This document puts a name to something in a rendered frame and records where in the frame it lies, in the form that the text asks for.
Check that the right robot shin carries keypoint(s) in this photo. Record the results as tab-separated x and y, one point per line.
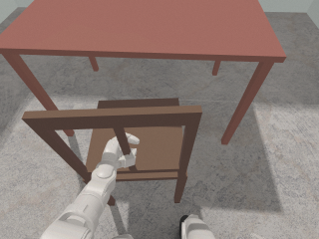
192	216

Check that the right robot thigh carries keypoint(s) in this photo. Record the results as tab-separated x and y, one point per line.
194	228

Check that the left robot hand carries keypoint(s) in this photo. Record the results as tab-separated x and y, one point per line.
113	152

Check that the table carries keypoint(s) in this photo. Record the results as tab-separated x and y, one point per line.
201	30

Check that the robot left forearm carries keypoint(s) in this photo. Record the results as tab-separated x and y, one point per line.
87	208

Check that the left robot upper arm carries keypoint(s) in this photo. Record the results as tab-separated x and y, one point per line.
65	230

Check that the chair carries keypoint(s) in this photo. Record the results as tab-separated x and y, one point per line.
162	154

